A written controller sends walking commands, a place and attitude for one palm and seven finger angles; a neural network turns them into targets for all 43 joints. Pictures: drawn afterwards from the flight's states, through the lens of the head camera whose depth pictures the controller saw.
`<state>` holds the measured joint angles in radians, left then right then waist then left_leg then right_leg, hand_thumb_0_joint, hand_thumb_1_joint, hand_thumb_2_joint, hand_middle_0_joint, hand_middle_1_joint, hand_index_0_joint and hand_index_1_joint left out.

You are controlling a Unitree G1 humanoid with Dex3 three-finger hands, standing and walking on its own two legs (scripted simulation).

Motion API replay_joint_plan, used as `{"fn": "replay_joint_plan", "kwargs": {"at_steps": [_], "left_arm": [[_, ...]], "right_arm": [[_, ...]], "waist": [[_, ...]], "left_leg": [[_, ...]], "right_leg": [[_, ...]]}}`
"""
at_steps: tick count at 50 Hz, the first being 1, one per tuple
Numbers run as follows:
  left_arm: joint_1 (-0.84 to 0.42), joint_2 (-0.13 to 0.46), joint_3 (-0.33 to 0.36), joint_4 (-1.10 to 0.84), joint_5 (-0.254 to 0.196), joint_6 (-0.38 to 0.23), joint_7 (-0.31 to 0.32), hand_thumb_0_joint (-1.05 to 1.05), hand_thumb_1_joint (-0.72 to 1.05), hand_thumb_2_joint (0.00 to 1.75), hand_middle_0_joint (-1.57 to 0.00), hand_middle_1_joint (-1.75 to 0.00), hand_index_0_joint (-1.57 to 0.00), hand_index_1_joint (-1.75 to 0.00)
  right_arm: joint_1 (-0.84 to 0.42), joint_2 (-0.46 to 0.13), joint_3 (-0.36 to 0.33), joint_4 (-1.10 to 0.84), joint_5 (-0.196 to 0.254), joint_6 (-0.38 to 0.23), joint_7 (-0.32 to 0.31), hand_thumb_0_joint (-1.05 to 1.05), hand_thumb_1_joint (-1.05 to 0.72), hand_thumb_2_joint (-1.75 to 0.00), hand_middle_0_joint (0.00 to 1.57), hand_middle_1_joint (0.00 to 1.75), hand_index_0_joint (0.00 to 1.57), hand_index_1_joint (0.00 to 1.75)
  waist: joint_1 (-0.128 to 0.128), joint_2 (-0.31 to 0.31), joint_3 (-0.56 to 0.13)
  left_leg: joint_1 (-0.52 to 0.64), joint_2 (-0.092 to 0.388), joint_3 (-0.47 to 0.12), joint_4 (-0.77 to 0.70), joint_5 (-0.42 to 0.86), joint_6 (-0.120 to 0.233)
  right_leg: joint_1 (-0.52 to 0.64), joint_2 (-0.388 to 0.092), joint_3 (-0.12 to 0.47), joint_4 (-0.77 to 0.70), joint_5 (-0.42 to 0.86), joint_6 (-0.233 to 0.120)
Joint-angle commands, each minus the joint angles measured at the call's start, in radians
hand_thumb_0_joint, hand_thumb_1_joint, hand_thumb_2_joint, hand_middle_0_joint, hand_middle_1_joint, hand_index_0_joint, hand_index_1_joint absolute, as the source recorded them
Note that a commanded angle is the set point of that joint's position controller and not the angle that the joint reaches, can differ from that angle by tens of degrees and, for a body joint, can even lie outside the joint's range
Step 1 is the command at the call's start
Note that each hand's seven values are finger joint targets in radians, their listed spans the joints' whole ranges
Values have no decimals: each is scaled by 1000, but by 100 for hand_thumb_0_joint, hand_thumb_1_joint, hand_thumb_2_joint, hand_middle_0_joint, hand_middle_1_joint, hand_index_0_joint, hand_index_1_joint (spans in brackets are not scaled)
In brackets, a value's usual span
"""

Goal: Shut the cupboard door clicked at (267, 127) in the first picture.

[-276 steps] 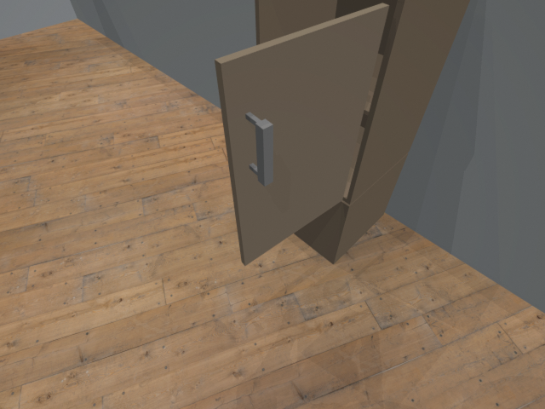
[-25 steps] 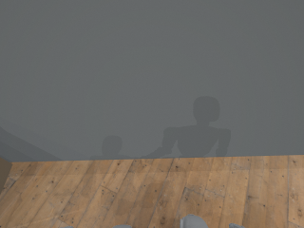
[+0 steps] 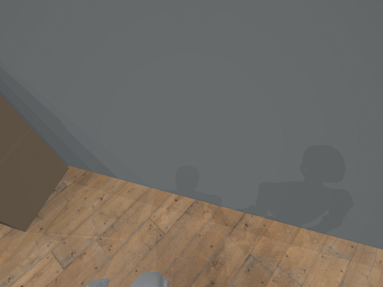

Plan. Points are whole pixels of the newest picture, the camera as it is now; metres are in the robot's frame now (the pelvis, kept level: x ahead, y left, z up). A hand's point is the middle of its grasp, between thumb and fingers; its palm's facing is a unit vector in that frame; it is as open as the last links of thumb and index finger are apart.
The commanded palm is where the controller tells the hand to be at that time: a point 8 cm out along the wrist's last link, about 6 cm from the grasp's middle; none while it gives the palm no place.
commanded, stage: turn to face it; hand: left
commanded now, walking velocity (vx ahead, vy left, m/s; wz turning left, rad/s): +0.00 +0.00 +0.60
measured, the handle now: out of the picture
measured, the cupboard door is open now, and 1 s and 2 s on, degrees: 84 84 84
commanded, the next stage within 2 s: take the last steps up to it in 1.86 s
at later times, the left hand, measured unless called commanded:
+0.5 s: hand out of the picture +0.05 +0.22 -0.16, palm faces +0.29 -0.91 -0.30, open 7.4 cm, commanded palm none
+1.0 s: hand out of the picture -0.05 +0.21 -0.18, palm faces +0.60 -0.76 -0.25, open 7.3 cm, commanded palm none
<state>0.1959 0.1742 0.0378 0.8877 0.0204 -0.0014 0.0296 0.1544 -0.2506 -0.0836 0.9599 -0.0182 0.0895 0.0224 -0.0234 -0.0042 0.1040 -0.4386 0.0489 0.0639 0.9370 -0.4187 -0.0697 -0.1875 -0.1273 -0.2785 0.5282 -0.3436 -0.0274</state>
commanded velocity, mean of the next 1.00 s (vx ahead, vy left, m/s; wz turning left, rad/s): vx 0.00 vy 0.00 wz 0.60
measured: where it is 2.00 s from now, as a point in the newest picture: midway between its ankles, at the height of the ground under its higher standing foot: outside the picture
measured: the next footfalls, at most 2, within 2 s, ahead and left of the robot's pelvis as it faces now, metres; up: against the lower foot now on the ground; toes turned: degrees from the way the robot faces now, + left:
left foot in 0.12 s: +0.03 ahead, +0.14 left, +0.00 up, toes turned +11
right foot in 0.48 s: +0.08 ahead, -0.12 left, +0.00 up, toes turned +12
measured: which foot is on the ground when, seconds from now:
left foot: up 0.00-0.10, down 0.12-0.48, up 0.50-0.84, down 0.86-1.00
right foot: down 0.00-0.12, up 0.14-0.46, down 0.48-0.86, up 0.88-1.00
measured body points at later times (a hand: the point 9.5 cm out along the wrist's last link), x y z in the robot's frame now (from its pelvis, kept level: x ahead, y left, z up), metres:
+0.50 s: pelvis +0.01 -0.01 -0.01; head +0.07 -0.02 +0.43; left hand +0.04 +0.27 -0.14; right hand +0.15 -0.24 -0.17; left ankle -0.01 +0.13 -0.73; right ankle +0.04 -0.13 -0.74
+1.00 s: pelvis +0.02 +0.00 -0.01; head +0.06 +0.05 +0.44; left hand -0.08 +0.25 -0.16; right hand +0.26 -0.15 -0.14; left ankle -0.04 +0.09 -0.74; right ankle +0.06 -0.14 -0.66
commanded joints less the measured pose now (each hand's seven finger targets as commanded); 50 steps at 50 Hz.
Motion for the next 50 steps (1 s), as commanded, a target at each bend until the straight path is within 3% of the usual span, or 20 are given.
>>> {"fn": "replay_joint_plan", "kwargs": {"at_steps": [1,4,5,6,7,10,15,20,22,23,24,25,26,29,37,41,42,43,44,50], "left_arm": [[89,225,68,-31,11,-11,6,0,90,90,-20,-30,-20,-30],[56,231,71,-30,1,-9,-4,0,90,90,-20,-30,-20,-30],[44,206,68,-50,-8,-4,-9,0,90,90,-20,-30,-20,-30],[-8,130,45,-103,-15,1,-17,0,90,90,-20,-30,-20,-30],[-78,152,41,-126,-3,19,-7,0,90,90,-20,-30,-20,-30],[-70,152,54,-85,0,27,-14,0,90,90,-20,-30,-20,-30],[-19,135,48,-60,-4,31,-22,0,90,90,-20,-30,-20,-30],[15,124,46,-64,-7,23,-18,0,90,90,-20,-30,-20,-30],[89,142,54,-49,-8,9,-14,0,90,90,-20,-30,-20,-30],[126,199,66,-44,2,-4,-6,0,90,90,-20,-30,-20,-30],[140,303,85,-49,16,-11,3,0,90,90,-20,-30,-20,-30],[124,295,72,-55,5,-7,6,0,90,90,-20,-30,-20,-30],[46,239,60,-69,5,-9,9,0,90,90,-20,-30,-20,-30],[-39,176,41,-87,0,-8,9,0,90,90,-20,-30,-20,-30],[111,223,68,-38,10,-11,6,0,90,90,-20,-30,-20,-30],[68,237,78,-37,0,-6,-4,0,90,90,-20,-30,-20,-30],[58,211,73,-52,-9,-1,-9,0,90,90,-20,-30,-20,-30],[11,130,50,-102,-16,3,-18,0,90,90,-20,-30,-20,-30],[-74,140,39,-127,-6,17,-8,0,90,90,-20,-30,-20,-30],[-22,139,53,-51,-2,31,-21,0,90,90,-20,-30,-20,-30]], "right_arm": [[-72,-20,6,-110,8,-39,7,0,-90,-90,20,30,20,30],[29,-61,-6,-99,3,-50,5,0,-90,-90,20,30,20,30],[111,-142,-26,-82,-4,-60,1,0,-90,-90,20,30,20,30],[180,-256,-53,-71,-8,-64,-9,0,-90,-90,20,30,20,30],[216,-267,-53,-47,-1,-56,-18,0,-90,-90,20,30,20,30],[40,-186,-31,-98,-7,-65,-36,0,-90,-90,20,30,20,30],[5,-176,-23,-108,-9,-68,-34,0,-90,-90,20,30,20,30],[-25,-183,-36,-118,-11,-53,-27,0,-90,-90,20,30,20,30],[-57,-168,-37,-130,-2,-51,-24,0,-90,-90,20,30,20,30],[-48,-118,-33,-138,8,-52,-20,0,-90,-90,20,30,20,30],[-39,-51,-23,-161,11,-51,-15,0,-90,-90,20,30,20,30],[-56,-99,-32,-155,3,-46,-12,0,-90,-90,20,30,20,30],[-40,-93,-33,-139,1,-40,-7,0,-90,-90,20,30,20,30],[2,-65,-27,-93,3,-24,6,0,-90,-90,20,30,20,30],[-98,-10,6,-112,9,-40,10,0,-90,-90,20,30,20,30],[16,-56,-3,-93,6,-57,7,0,-90,-90,20,30,20,30],[93,-128,-22,-75,-1,-65,4,0,-90,-90,20,30,20,30],[171,-247,-54,-64,-7,-70,-7,0,-90,-90,20,30,20,30],[228,-256,-54,-34,2,-60,-16,0,-90,-90,20,30,20,30],[28,-153,-18,-90,-6,-77,-39,0,-90,-90,20,30,20,30]], "waist": [[65,-199,-131],[-4,-132,-176],[-55,44,-233],[-95,351,-240],[-105,222,-249],[-30,215,-149],[5,123,-128],[17,181,-131],[63,140,-148],[82,-15,-167],[95,-337,-170],[92,-276,-155],[46,-193,-116],[-5,-224,-105],[78,-186,-138],[8,-138,-175],[-39,28,-228],[-85,349,-246],[-104,245,-253],[7,133,-155]], "left_leg": [[-3,-14,53,-197,-32,23],[229,-38,60,-438,171,50],[414,82,-99,-519,408,110],[529,358,-478,-555,842,266],[497,407,-459,-539,878,330],[307,252,-329,-578,537,256],[250,178,-274,-585,471,227],[154,145,-331,-550,370,213],[61,94,-317,-464,335,167],[-61,11,-255,-336,181,112],[-203,-137,-83,-52,-139,32],[-169,-84,-127,178,-204,42],[-160,-50,-153,277,-113,44],[-145,-14,-92,331,11,12],[-40,-27,41,-140,-36,11],[212,-45,56,-449,175,45],[402,54,-74,-521,405,91],[533,340,-466,-550,834,247],[503,382,-447,-533,913,303],[310,181,-260,-577,607,219]], "right_leg": [[176,-274,147,-50,711,-78],[63,-240,72,121,623,-9],[-112,-174,38,311,389,47],[-404,-14,66,554,-310,121],[-431,-7,213,647,-346,104],[-415,-13,270,663,-145,108],[-310,37,253,474,-88,111],[-133,99,214,203,-60,102],[41,98,206,-18,93,97],[173,-27,327,-166,95,70],[217,-311,633,-260,153,-41],[81,-391,638,-262,216,-115],[20,-320,526,-250,202,-117],[12,-205,299,-194,380,-63],[195,-245,165,-68,710,-71],[74,-235,89,103,610,-4],[-89,-174,53,283,406,51],[-396,-14,68,524,-290,127],[-415,-10,208,619,-336,107],[-371,14,268,633,-55,115]]}}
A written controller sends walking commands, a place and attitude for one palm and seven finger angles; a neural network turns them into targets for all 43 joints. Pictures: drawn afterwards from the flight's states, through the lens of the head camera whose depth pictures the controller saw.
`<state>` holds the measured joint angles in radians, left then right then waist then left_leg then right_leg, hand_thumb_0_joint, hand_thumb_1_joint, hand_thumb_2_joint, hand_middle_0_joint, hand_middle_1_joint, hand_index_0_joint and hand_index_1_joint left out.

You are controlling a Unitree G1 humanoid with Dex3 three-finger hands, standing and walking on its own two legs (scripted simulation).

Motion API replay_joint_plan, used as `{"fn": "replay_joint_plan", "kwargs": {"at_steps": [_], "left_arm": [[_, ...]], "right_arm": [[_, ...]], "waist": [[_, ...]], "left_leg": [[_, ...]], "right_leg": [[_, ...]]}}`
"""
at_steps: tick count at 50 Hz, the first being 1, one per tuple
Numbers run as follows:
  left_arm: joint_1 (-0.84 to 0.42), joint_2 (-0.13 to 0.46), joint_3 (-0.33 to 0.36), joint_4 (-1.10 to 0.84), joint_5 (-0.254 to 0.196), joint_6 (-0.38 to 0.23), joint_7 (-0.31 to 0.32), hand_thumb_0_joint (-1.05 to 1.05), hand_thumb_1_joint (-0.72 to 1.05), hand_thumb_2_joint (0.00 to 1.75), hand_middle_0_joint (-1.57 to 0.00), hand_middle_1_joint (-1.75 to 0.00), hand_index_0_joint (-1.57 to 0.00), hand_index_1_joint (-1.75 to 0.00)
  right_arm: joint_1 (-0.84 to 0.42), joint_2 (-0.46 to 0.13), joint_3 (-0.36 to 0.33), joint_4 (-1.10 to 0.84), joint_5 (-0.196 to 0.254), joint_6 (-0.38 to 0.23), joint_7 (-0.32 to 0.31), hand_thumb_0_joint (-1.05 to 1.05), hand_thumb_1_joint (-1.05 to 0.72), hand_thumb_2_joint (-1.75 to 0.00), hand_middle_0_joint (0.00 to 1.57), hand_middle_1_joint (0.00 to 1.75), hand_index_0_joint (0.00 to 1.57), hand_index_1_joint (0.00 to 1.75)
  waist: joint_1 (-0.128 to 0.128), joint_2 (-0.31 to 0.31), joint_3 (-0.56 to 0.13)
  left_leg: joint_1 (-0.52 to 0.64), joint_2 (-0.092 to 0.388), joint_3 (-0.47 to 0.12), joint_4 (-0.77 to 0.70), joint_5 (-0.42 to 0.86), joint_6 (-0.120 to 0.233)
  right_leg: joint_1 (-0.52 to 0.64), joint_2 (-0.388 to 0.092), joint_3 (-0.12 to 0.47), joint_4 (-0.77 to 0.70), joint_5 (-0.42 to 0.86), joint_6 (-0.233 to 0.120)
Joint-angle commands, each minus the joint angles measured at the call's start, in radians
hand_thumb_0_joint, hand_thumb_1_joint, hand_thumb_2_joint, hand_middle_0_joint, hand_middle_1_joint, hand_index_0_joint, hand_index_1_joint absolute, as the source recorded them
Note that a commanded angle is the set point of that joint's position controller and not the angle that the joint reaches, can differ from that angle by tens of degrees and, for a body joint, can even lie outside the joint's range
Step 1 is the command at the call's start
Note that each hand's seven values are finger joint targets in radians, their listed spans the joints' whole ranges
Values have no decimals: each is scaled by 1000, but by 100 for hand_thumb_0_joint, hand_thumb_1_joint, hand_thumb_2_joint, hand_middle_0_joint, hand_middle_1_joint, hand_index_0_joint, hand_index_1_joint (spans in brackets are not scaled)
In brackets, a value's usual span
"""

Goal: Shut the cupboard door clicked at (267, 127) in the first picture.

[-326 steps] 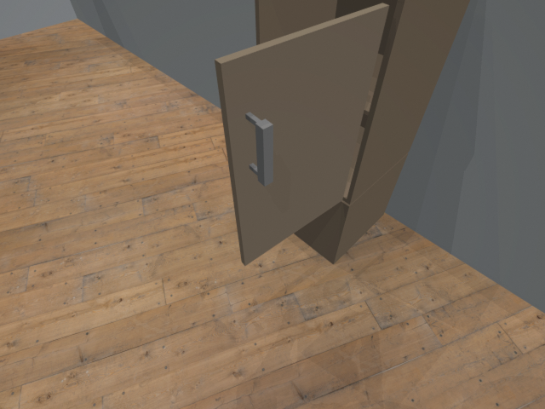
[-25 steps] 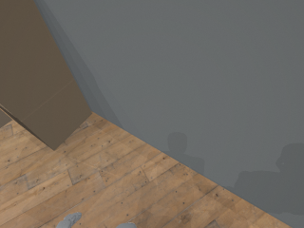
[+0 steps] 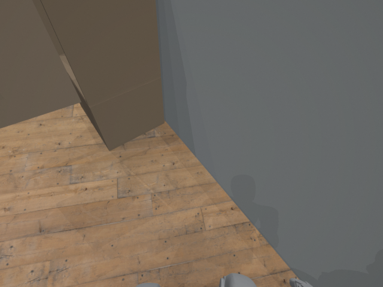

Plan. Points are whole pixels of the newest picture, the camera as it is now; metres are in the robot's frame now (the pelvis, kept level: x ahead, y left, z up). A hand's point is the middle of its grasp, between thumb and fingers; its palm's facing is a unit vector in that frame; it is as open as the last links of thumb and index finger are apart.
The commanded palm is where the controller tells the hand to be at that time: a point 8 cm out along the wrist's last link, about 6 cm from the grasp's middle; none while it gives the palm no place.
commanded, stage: turn to face it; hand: left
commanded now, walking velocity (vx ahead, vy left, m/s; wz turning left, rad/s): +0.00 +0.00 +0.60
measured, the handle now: out of the picture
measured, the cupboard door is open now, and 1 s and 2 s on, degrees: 84 84 84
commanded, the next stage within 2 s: take the last steps up to it in 0.86 s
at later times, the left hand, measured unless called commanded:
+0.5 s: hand out of the picture +0.05 +0.14 -0.14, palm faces +0.30 -0.92 -0.27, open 7.3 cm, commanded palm none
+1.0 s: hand out of the picture +0.00 +0.18 -0.16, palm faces +0.50 -0.83 -0.25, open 7.4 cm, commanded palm none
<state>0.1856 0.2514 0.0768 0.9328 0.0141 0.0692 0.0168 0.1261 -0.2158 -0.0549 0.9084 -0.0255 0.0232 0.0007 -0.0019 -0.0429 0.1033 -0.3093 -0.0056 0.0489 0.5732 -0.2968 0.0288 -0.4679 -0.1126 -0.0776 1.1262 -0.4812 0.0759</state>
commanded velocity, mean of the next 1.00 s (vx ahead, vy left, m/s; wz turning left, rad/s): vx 0.02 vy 0.01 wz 0.43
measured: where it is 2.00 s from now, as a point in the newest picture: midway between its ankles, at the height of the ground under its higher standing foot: (144, 270)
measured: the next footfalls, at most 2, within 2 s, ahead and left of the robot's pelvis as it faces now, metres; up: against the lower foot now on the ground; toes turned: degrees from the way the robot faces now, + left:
right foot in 0.26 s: +0.06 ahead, -0.15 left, +0.00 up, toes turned +4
left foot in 0.68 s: +0.02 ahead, +0.08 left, +0.00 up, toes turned +30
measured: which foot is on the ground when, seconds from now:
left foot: down 0.00-0.26, up 0.28-0.66, down 0.68-1.00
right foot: up 0.00-0.24, down 0.26-0.68, up 0.70-1.00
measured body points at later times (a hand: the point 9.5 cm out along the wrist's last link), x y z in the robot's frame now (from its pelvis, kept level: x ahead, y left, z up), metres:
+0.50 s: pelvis +0.03 -0.06 +0.01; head +0.09 -0.07 +0.46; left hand +0.03 +0.19 -0.12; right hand +0.17 -0.29 -0.15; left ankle -0.04 +0.08 -0.65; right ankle +0.02 -0.15 -0.73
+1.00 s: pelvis +0.04 -0.03 +0.01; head +0.08 -0.01 +0.46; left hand -0.02 +0.22 -0.14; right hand +0.23 -0.20 -0.14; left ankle -0.01 +0.06 -0.73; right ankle +0.09 -0.17 -0.69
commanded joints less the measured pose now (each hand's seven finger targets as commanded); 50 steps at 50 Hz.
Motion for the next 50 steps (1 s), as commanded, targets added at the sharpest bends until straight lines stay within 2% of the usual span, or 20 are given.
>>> {"fn": "replay_joint_plan", "kwargs": {"at_steps": [1,8,11,12,13,14,17,19,27,29,31,32,33,34,35,36,38,40,45,50], "left_arm": [[-5,59,12,-95,4,-39,-8,0,90,90,-20,-30,-20,-30],[-26,42,3,-122,-5,-46,-2,0,90,90,-20,-30,-20,-30],[90,75,14,-97,-5,-67,3,0,90,90,-20,-30,-20,-30],[127,157,30,-92,10,-80,13,0,90,90,-20,-30,-20,-30],[131,233,40,-94,16,-82,18,0,90,90,-20,-30,-20,-30],[111,215,30,-97,9,-80,22,0,90,90,-20,-30,-20,-30],[-18,101,-1,-123,0,-82,21,0,90,90,-20,-30,-20,-30],[-3,84,-2,-120,3,-86,21,0,90,90,-20,-30,-20,-30],[145,129,21,-65,15,-86,19,0,90,90,-20,-30,-20,-30],[144,140,27,-54,20,-84,17,0,90,90,-20,-30,-20,-30],[119,150,30,-55,15,-85,13,0,90,90,-20,-30,-20,-30],[93,153,31,-55,4,-85,10,0,90,90,-20,-30,-20,-30],[85,124,26,-70,-5,-83,4,0,90,90,-20,-30,-20,-30],[54,48,0,-105,-12,-79,-3,0,90,90,-20,-30,-20,-30],[7,55,-6,-120,-7,-58,9,0,90,90,-20,-30,-20,-30],[-6,60,-1,-111,0,-48,12,0,90,90,-20,-30,-20,-30],[9,62,6,-64,1,-36,3,0,90,90,-20,-30,-20,-30],[51,51,4,-37,4,-36,-6,0,90,90,-20,-30,-20,-30],[40,21,-8,-30,1,-38,-4,0,90,90,-20,-30,-20,-30],[55,2,-12,-31,-1,-55,-7,0,90,90,-20,-30,-20,-30]], "right_arm": [[56,-193,-48,-37,2,-11,-16,0,-90,-90,20,30,20,30],[40,-209,-60,-43,-5,5,-9,0,-90,-90,20,30,20,30],[-12,-185,-63,-60,8,8,-4,0,-90,-90,20,30,20,30],[12,-124,-58,-68,20,6,2,0,-90,-90,20,30,20,30],[5,-92,-54,-91,19,7,3,0,-90,-90,20,30,20,30],[11,-131,-64,-84,14,16,6,0,-90,-90,20,30,20,30],[28,-108,-58,-29,7,39,19,0,-90,-90,20,30,20,30],[25,-84,-51,-22,11,43,27,0,-90,-90,20,30,20,30],[-81,-42,-17,-45,12,29,28,0,-90,-90,20,30,20,30],[-73,-41,-14,-47,15,23,27,0,-90,-90,20,30,20,30],[-18,-61,-15,-36,13,14,22,0,-90,-90,20,30,20,30],[44,-83,-21,-19,9,7,20,0,-90,-90,20,30,20,30],[116,-155,-38,-1,1,-5,17,0,-90,-90,20,30,20,30],[175,-261,-63,9,-2,-9,8,0,-90,-90,20,30,20,30],[194,-277,-61,22,8,2,-4,0,-90,-90,20,30,20,30],[151,-242,-50,15,5,1,-12,0,-90,-90,20,30,20,30],[43,-185,-32,-15,2,-2,-27,0,-90,-90,20,30,20,30],[24,-160,-22,-17,2,-12,-30,0,-90,-90,20,30,20,30],[67,-155,-22,6,2,-17,-29,0,-90,-90,20,30,20,30],[58,-154,-25,17,-2,-8,-22,0,-90,-90,20,30,20,30]], "waist": [[-11,158,-156],[-15,207,-145],[50,151,-181],[64,-73,-216],[74,-294,-197],[56,-211,-184],[-18,-154,-92],[-21,-148,-97],[55,-137,-119],[54,-182,-122],[16,-156,-140],[-27,-125,-170],[-67,46,-237],[-96,354,-259],[-101,273,-268],[-81,221,-214],[-36,269,-134],[-7,189,-130],[-12,147,-151],[0,214,-153]], "left_leg": [[184,232,-238,-215,475,121],[97,212,-323,-171,430,129],[-47,132,-302,-56,307,56],[-208,21,-203,119,34,-15],[-305,-86,-74,389,-337,-71],[-265,-29,-130,568,-331,-61],[-290,22,-102,722,-125,-88],[-278,28,-73,689,-80,-95],[-186,26,44,259,-142,-83],[-129,19,58,173,-147,-66],[-15,-2,78,30,-61,-48],[106,-4,82,-88,71,-37],[307,106,-34,-155,345,8],[438,378,-393,-173,765,146],[367,428,-371,-161,861,214],[297,394,-300,-188,729,202],[170,306,-251,-223,538,165],[177,265,-198,-224,554,146],[208,253,-184,-210,621,149],[142,214,-209,-184,385,130]], "right_leg": [[-84,5,65,3,88,14],[101,73,32,-366,52,6],[372,65,34,-685,276,-5],[534,-139,228,-810,322,-54],[505,-383,456,-838,503,-176],[391,-412,397,-819,549,-228],[332,-224,132,-776,632,-169],[343,-199,42,-768,685,-148],[490,-248,-45,-677,918,-170],[474,-261,-49,-648,925,-171],[428,-251,-78,-578,924,-146],[371,-231,-117,-487,877,-112],[219,-171,-148,-310,659,-60],[-57,-22,-116,-81,-105,1],[-53,-15,31,-13,-195,-16],[-50,-26,52,11,-150,-19],[-47,-22,78,28,-30,-11],[-40,-3,68,14,39,-9],[11,20,43,-151,56,-3],[171,73,-6,-441,67,-14]]}}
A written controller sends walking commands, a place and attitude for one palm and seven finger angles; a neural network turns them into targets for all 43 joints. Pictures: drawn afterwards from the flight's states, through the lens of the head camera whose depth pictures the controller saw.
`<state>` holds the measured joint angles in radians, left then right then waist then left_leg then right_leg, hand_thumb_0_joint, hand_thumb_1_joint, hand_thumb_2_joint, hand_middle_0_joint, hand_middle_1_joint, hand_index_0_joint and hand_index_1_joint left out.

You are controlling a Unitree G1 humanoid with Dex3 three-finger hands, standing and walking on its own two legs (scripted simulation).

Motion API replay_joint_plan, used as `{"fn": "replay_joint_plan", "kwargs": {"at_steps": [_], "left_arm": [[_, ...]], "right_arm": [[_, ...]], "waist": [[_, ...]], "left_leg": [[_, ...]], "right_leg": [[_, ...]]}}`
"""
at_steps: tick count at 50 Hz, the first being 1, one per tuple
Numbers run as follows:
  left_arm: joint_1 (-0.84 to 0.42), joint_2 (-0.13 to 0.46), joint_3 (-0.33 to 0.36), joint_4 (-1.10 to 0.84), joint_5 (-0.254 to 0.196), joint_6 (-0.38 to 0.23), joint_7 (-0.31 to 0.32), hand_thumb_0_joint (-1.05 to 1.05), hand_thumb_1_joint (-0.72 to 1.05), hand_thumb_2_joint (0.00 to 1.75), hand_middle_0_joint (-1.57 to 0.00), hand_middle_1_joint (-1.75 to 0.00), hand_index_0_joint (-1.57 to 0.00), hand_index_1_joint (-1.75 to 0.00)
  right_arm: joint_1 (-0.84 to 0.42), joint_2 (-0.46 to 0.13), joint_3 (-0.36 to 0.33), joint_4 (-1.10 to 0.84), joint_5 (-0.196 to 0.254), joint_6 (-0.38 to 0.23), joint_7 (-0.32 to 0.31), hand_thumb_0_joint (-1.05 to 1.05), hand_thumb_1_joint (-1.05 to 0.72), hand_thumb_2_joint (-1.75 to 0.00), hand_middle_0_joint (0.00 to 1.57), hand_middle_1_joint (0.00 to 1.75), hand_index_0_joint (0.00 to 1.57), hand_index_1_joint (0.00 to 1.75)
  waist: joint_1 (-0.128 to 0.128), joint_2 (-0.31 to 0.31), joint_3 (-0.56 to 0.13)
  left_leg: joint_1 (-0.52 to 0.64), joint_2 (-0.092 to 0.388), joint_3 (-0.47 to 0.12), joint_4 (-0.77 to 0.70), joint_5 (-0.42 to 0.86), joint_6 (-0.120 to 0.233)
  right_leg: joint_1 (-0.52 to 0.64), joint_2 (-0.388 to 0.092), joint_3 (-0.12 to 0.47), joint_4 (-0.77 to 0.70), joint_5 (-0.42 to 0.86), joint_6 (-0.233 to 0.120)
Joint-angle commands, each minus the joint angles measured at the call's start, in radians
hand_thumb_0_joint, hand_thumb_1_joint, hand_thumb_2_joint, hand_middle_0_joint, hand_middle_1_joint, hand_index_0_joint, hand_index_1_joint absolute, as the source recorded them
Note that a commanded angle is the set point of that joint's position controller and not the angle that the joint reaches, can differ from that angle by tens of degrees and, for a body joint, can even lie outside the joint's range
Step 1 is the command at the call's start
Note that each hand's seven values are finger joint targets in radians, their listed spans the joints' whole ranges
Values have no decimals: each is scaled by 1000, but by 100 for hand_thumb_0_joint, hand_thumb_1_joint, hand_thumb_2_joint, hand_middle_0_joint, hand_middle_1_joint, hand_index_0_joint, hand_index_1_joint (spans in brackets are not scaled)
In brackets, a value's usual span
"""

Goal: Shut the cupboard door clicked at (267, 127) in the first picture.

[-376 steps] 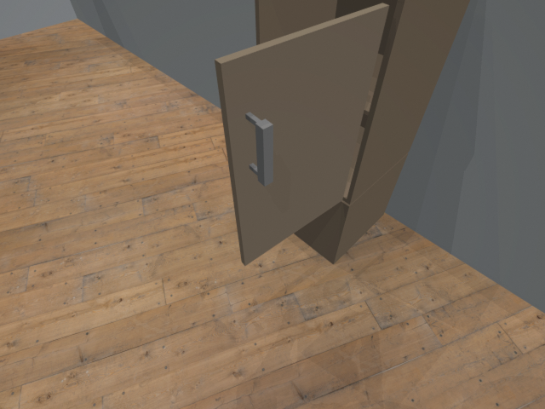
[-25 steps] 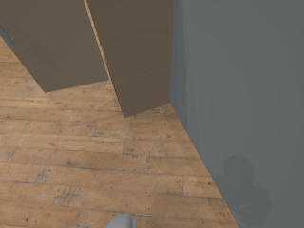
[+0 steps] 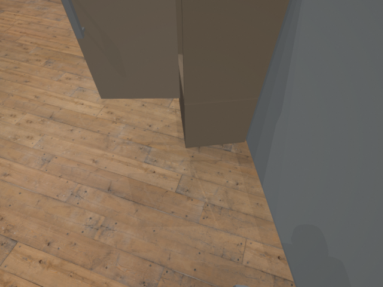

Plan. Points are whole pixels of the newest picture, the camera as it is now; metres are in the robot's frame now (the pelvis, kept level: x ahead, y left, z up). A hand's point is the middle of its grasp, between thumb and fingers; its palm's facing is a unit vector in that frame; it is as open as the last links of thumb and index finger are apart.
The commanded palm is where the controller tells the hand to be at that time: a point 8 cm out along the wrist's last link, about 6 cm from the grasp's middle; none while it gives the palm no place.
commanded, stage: take the last steps up to it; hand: left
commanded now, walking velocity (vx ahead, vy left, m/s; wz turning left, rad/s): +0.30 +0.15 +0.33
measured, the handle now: (75, 15) +0.93 +0.48 +0.07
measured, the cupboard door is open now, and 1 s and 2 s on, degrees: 84 84 84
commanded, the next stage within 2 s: come to a stop and stand still in 1.40 s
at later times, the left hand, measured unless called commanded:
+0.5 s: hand out of the picture -0.02 +0.17 -0.16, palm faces +0.29 -0.93 -0.21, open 7.3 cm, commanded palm none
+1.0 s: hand (86, 191) +0.36 +0.33 -0.15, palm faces +0.15 -0.97 -0.21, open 7.4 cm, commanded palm none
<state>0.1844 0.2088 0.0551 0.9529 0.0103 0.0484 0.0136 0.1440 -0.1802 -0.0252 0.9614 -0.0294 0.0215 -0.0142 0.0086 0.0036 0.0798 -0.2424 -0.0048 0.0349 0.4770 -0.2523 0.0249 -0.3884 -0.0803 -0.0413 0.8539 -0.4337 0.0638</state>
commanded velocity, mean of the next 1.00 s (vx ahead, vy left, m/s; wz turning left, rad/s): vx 0.30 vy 0.11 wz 0.07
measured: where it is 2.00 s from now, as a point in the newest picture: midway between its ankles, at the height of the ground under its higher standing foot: (162, 224)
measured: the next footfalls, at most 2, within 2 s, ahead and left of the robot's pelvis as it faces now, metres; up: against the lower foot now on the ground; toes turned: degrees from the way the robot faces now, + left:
right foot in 0.08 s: +0.03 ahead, -0.13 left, +0.00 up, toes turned -4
left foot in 0.58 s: +0.21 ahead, +0.20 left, +0.00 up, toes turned +19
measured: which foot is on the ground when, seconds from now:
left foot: down 0.00-0.08, up 0.10-0.56, down 0.58-1.00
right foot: up 0.00-0.06, down 0.08-0.58, up 0.60-1.00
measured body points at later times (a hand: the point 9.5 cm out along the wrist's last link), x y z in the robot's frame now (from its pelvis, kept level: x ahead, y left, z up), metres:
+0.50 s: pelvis +0.09 +0.03 +0.00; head +0.14 +0.03 +0.45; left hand -0.03 +0.22 -0.15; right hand +0.21 -0.20 -0.16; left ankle +0.14 +0.18 -0.70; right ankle +0.00 -0.13 -0.74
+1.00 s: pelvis +0.26 +0.14 +0.00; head +0.28 +0.12 +0.45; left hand +0.35 +0.38 -0.13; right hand +0.24 -0.09 -0.17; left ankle +0.17 +0.19 -0.74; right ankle +0.36 +0.04 -0.71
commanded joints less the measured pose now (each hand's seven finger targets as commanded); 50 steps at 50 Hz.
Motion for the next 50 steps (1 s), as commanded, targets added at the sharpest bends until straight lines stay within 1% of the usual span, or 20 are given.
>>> {"fn": "replay_joint_plan", "kwargs": {"at_steps": [1,2,3,4,5,6,8,11,15,22,25,26,27,28,29,30,33,37,45,50], "left_arm": [[89,50,13,-40,5,-41,-7,0,90,90,-20,-30,-20,-30],[133,65,20,-26,8,-51,-9,0,90,90,-20,-30,-20,-30],[182,120,34,-10,18,-64,-5,0,90,90,-20,-30,-20,-30],[240,230,58,0,29,-73,2,0,90,90,-20,-30,-20,-30],[253,233,51,-5,17,-70,7,0,90,90,-20,-30,-20,-30],[180,181,43,-17,14,-78,11,0,90,90,-20,-30,-20,-30],[103,114,22,-20,9,-90,5,0,90,90,-20,-30,-20,-30],[137,82,21,-3,7,-114,6,0,90,90,-20,-30,-20,-30],[249,90,23,54,10,-128,9,0,90,90,-20,-30,-20,-30],[304,106,20,114,23,-127,9,0,90,90,-20,-30,-20,-30],[253,137,29,112,27,-120,9,0,90,90,-20,-30,-20,-30],[233,149,32,109,24,-118,7,0,90,90,-20,-30,-20,-30],[215,150,35,107,20,-117,6,0,90,90,-20,-30,-20,-30],[237,111,25,93,10,-114,-4,0,90,90,-20,-30,-20,-30],[265,40,11,66,-2,-109,-13,0,90,90,-20,-30,-20,-30],[168,35,7,33,1,-99,-2,0,90,90,-20,-30,-20,-30],[102,16,12,49,8,-95,-11,0,90,90,-20,-30,-20,-30],[168,-24,6,73,18,-70,-18,0,90,90,-20,-30,-20,-30],[-12,-8,8,-21,14,-60,-27,0,90,90,-20,-30,-20,-30],[-91,-8,2,-63,16,-71,-26,0,90,90,-20,-30,-20,-30]], "right_arm": [[30,-187,-56,-35,5,-5,-4,0,-90,-90,20,30,20,30],[15,-176,-56,-39,11,-5,0,0,-90,-90,20,30,20,30],[19,-131,-53,-45,19,-8,7,0,-90,-90,20,30,20,30],[-3,-73,-43,-81,22,-10,17,0,-90,-90,20,30,20,30],[-65,-141,-56,-97,6,0,22,0,-90,-90,20,30,20,30],[-50,-144,-66,-76,2,5,28,0,-90,-90,20,30,20,30],[-14,-118,-65,-38,-2,14,41,0,-90,-90,20,30,20,30],[37,-86,-58,-4,3,14,52,0,-90,-90,20,30,20,30],[-8,-65,-51,-7,6,12,56,0,-90,-90,20,30,20,30],[-125,-41,-24,-48,11,-4,70,0,-90,-90,20,30,20,30],[-77,-52,-22,-43,14,-19,71,0,-90,-90,20,30,20,30],[-5,-65,-24,-21,12,-28,65,0,-90,-90,20,30,20,30],[140,-95,-33,22,6,-39,57,0,-90,-90,20,30,20,30],[295,-189,-54,63,-2,-47,42,0,-90,-90,20,30,20,30],[397,-309,-87,81,-6,-57,24,0,-90,-90,20,30,20,30],[417,-319,-91,92,7,-46,4,0,-90,-90,20,30,20,30],[186,-164,-46,27,3,-64,-6,0,-90,-90,20,30,20,30],[177,-91,-22,46,5,-93,-8,0,-90,-90,20,30,20,30],[227,-98,-28,74,-2,-95,-3,0,-90,-90,20,30,20,30],[301,-104,-21,118,-9,-89,-5,0,-90,-90,20,30,20,30]], "waist": [[9,167,-134],[35,124,-133],[62,-37,-133],[99,-339,-109],[116,-273,-33],[68,-193,35],[11,-205,88],[1,-165,25],[35,-119,5],[57,-190,51],[22,-224,47],[-14,-200,5],[-84,-148,-68],[-140,41,-206],[-153,341,-300],[-168,285,-312],[-67,99,-105],[2,84,-44],[3,21,22],[-20,13,29]], "left_leg": [[26,190,-191,-72,203,117],[-52,146,-171,-23,43,82],[-216,57,-98,117,-134,32],[-434,-54,8,387,-362,-29],[-464,-12,-75,593,-370,-31],[-467,33,-130,682,-224,-27],[-439,57,-109,747,-61,-44],[-435,64,-67,716,43,-71],[-494,80,-34,644,68,-81],[-431,81,59,335,29,-57],[-237,53,84,186,-37,-18],[-107,13,120,126,-43,-5],[104,-13,130,33,17,6],[353,67,56,17,60,29],[527,334,-355,-49,150,119],[485,387,-420,-166,156,161],[169,336,-238,-204,108,158],[68,277,-85,-276,250,146],[124,279,-37,-322,263,176],[200,264,-9,-236,428,150]], "right_leg": [[168,50,-55,-259,80,-4],[280,41,-59,-391,155,-7],[434,-79,70,-503,91,-39],[525,-352,407,-622,-1,-133],[367,-449,507,-689,-56,-206],[269,-405,431,-716,-149,-201],[180,-299,266,-709,-57,-132],[271,-248,61,-677,207,-105],[396,-276,6,-649,412,-123],[429,-294,-88,-604,574,-136],[348,-316,-109,-544,612,-131],[315,-295,-140,-460,694,-122],[246,-258,-179,-289,705,-98],[130,-179,-211,-38,495,-74],[-156,-1,-185,281,-155,-30],[-228,8,-38,443,-196,-65],[-255,-86,28,502,43,-84],[-187,-77,13,361,125,-67],[-188,-65,-3,6,236,-70],[-105,-8,-58,-171,189,-97]]}}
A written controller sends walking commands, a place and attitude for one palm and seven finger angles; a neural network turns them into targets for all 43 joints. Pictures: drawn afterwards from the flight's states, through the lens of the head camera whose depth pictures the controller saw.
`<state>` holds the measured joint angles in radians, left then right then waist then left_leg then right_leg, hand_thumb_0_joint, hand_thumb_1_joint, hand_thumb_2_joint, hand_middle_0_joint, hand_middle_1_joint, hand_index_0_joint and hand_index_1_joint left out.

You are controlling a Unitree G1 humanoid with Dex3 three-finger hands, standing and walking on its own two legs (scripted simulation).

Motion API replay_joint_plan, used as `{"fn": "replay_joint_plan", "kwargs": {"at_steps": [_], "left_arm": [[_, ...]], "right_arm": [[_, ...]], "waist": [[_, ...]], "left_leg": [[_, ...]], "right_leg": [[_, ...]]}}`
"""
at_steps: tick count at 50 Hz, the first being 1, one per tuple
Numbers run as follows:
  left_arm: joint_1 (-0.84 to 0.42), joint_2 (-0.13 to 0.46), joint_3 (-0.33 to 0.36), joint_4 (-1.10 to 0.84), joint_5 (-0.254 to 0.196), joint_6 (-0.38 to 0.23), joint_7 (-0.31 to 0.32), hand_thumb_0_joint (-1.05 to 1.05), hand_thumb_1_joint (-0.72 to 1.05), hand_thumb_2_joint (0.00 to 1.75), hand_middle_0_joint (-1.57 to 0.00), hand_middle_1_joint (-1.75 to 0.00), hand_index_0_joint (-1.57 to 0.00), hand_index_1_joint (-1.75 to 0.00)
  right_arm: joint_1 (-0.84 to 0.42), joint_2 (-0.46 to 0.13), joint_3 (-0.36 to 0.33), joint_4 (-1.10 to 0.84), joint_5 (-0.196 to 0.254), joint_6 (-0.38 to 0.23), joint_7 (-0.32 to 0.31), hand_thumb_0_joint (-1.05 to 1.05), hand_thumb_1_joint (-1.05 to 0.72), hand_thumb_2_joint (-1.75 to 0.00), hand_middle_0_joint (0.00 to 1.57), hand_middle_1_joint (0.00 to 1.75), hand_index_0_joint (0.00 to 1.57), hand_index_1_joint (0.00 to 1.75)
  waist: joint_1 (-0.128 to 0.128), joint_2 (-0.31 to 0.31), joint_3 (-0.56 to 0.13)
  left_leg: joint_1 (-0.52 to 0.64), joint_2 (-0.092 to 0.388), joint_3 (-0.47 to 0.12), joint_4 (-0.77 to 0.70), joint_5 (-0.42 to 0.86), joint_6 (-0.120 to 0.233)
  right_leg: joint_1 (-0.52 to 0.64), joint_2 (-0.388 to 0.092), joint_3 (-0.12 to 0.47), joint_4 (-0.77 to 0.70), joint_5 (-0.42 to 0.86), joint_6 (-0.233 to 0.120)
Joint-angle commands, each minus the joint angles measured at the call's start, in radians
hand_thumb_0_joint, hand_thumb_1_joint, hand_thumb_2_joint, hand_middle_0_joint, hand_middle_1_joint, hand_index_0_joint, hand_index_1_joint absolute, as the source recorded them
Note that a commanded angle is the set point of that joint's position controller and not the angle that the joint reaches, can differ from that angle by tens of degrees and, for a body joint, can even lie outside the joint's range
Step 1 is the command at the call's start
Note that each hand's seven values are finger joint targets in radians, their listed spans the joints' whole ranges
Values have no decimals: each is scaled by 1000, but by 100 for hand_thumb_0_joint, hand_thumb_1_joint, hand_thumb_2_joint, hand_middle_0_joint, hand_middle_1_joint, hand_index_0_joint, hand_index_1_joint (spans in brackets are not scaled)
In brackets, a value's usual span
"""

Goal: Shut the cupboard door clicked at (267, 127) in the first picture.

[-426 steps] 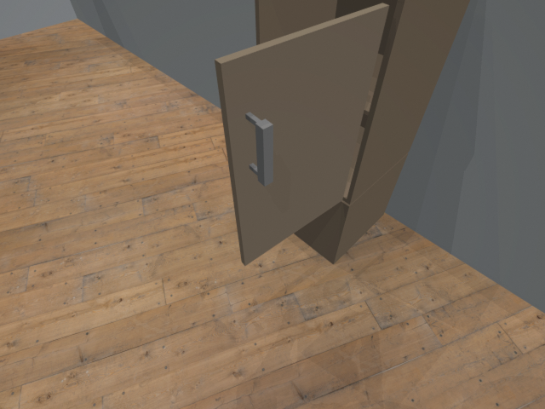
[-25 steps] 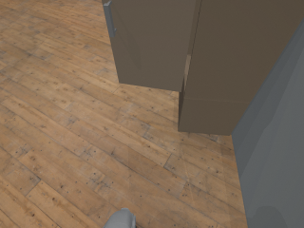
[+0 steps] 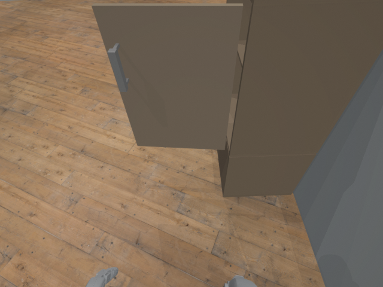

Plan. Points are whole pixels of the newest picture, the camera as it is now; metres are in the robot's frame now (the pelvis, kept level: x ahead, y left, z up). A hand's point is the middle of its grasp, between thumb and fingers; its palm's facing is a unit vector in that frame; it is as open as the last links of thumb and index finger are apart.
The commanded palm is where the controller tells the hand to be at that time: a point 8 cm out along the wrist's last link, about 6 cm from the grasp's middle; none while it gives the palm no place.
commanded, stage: take the last steps up to it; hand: left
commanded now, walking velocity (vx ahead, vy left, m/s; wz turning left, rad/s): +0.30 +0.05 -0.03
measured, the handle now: (120, 68) +0.71 +0.25 +0.08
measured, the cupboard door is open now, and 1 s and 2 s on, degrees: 84 84 84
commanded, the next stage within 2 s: come to a stop and stand still in 0.40 s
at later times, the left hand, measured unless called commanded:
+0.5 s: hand out of the picture +0.14 +0.20 -0.19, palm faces +0.12 -0.98 -0.16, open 7.3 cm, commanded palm none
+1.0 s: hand (125, 230) +0.29 +0.20 -0.16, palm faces +0.00 -0.96 -0.29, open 7.3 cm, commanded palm none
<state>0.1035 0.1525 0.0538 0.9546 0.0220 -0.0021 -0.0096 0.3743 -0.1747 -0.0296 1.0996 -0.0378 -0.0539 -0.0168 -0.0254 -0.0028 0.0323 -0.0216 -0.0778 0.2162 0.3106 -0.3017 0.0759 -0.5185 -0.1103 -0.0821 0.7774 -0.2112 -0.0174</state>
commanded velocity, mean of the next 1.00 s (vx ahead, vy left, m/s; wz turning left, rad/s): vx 0.01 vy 0.00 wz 0.00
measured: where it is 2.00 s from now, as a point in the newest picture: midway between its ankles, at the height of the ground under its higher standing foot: outside the picture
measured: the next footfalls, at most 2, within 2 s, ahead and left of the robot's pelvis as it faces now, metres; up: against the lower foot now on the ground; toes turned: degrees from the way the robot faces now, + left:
right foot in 0.08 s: +0.14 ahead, -0.11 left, +0.00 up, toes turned -8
left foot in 0.50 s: +0.29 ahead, +0.15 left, +0.00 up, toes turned +8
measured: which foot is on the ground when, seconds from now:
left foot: down 0.00-0.10, up 0.12-0.48, down 0.50-0.96, up 0.98-1.00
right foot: up 0.00-0.06, down 0.08-0.50, up 0.52-0.92, down 0.94-1.00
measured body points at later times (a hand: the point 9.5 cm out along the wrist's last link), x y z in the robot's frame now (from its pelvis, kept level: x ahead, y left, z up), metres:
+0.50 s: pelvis +0.18 +0.03 -0.01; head +0.20 +0.05 +0.44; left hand +0.13 +0.25 -0.17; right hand +0.25 -0.21 -0.15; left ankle +0.25 +0.15 -0.74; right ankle +0.11 -0.10 -0.74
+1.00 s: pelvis +0.21 +0.00 -0.01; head +0.25 -0.02 +0.44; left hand +0.29 +0.25 -0.14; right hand +0.24 -0.25 -0.17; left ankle +0.24 +0.14 -0.73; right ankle +0.19 -0.11 -0.74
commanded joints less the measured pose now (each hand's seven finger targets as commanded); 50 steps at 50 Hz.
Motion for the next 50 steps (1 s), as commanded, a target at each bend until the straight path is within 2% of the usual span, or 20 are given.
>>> {"fn": "replay_joint_plan", "kwargs": {"at_steps": [1,3,4,5,6,9,11,21,23,25,26,27,31,38,43,45,46,47,48,50], "left_arm": [[12,53,5,-61,4,-24,-2,0,90,90,-20,-30,-20,-30],[170,81,15,-12,4,-36,3,0,90,90,-20,-30,-20,-30],[314,147,34,30,9,-49,11,0,90,90,-20,-30,-20,-30],[442,247,62,67,6,-54,18,0,90,90,-20,-30,-20,-30],[439,263,60,76,-12,-55,24,0,90,90,-20,-30,-20,-30],[222,138,27,29,-14,-60,34,0,90,90,-20,-30,-20,-30],[186,89,10,32,-8,-74,30,0,90,90,-20,-30,-20,-30],[214,151,26,97,3,-66,19,0,90,90,-20,-30,-20,-30],[223,125,19,103,-1,-52,19,0,90,90,-20,-30,-20,-30],[261,48,2,76,-10,-46,21,0,90,90,-20,-30,-20,-30],[230,58,-5,63,-8,-40,30,0,90,90,-20,-30,-20,-30],[222,41,-11,80,-8,-30,36,0,90,90,-20,-30,-20,-30],[274,50,-9,127,-18,11,36,0,90,90,-20,-30,-20,-30],[203,77,29,32,-1,62,33,0,90,90,-20,-30,-20,-30],[172,65,19,-8,-3,47,31,0,90,90,-20,-30,-20,-30],[230,78,19,1,-4,30,33,0,90,90,-20,-30,-20,-30],[241,112,22,5,1,19,38,0,90,90,-20,-30,-20,-30],[217,189,31,0,10,6,46,0,90,90,-20,-30,-20,-30],[191,223,26,-1,4,-1,46,0,90,90,-20,-30,-20,-30],[128,196,19,-9,8,-6,51,0,90,90,-20,-30,-20,-30]], "right_arm": [[77,-108,-16,-12,1,-12,-4,0,-90,-90,20,30,20,30],[63,-113,-12,-5,12,-11,-5,0,-90,-90,20,30,20,30],[46,-99,-12,-19,25,-13,3,0,-90,-90,20,30,20,30],[73,-73,-13,-48,33,-20,7,0,-90,-90,20,30,20,30],[7,-103,-18,-60,30,-11,5,0,-90,-90,20,30,20,30],[-74,-32,-20,-65,23,14,13,0,-90,-90,20,30,20,30],[6,8,-12,-36,16,35,20,0,-90,-90,20,30,20,30],[-86,-8,-17,-74,17,15,35,0,-90,-90,20,30,20,30],[16,-67,-27,-39,13,1,29,0,-90,-90,20,30,20,30],[158,-218,-58,-22,0,2,6,0,-90,-90,20,30,20,30],[123,-208,-46,-35,3,15,-6,0,-90,-90,20,30,20,30],[37,-162,-26,-52,4,11,-18,0,-90,-90,20,30,20,30],[-132,-117,0,-81,16,21,-41,0,-90,-90,20,30,20,30],[-145,-175,-47,-94,11,60,-50,0,-90,-90,20,30,20,30],[-167,-178,-61,-105,7,67,-34,0,-90,-90,20,30,20,30],[-169,-176,-62,-106,14,70,-24,0,-90,-90,20,30,20,30],[-159,-148,-62,-104,23,72,-16,0,-90,-90,20,30,20,30],[-137,-82,-53,-119,33,75,-8,0,-90,-90,20,30,20,30],[-177,-68,-41,-138,34,90,-2,0,-90,-90,20,30,20,30],[-188,-48,-41,-131,26,105,1,0,-90,-90,20,30,20,30]], "waist": [[24,14,57],[95,17,-20],[153,-80,-106],[169,-260,-201],[171,-182,-167],[72,-18,24],[16,-93,24],[22,-152,24],[-23,-21,-22],[-62,351,-117],[-51,219,-97],[-19,220,-78],[42,128,-35],[24,133,-75],[18,197,-107],[52,148,-134],[54,62,-144],[38,-170,-127],[53,-243,-85],[36,-157,-41]], "left_leg": [[-12,323,-174,-19,557,86],[-73,267,-127,180,666,34],[-256,198,-88,399,537,-3],[-531,51,-39,701,-39,-64],[-593,70,-158,914,-280,-64],[-569,177,-239,875,-71,-74],[-485,185,-206,774,3,-95],[-285,119,-105,250,112,-102],[-56,123,-118,134,173,-94],[110,451,-498,26,396,59],[32,491,-491,15,488,107],[-60,461,-445,11,607,92],[-191,406,-280,19,805,72],[-159,455,-288,34,643,114],[-144,405,-268,76,559,78],[-181,354,-242,149,463,30],[-207,286,-200,211,325,-21],[-342,172,-119,322,45,-85],[-360,109,-140,442,-250,-110],[-370,118,-197,561,-255,-107]], "right_leg": [[80,44,-35,-129,-45,-25],[339,76,-46,-238,24,-48],[604,-34,114,-271,86,-104],[852,-316,510,-376,246,-239],[772,-405,579,-459,292,-298],[424,-273,288,-526,250,-182],[325,-196,119,-561,263,-128],[320,-160,41,-469,183,-93],[222,-103,7,-302,73,-56],[7,90,-91,154,-423,10],[10,64,8,260,-430,-3],[46,26,56,262,-376,6],[185,17,72,143,-257,41],[69,62,88,253,-253,40],[180,76,31,-34,-202,29],[323,82,16,-282,-16,25],[378,43,59,-396,119,20],[435,-137,265,-434,314,-35],[332,-276,344,-464,416,-134],[288,-243,270,-444,464,-176]]}}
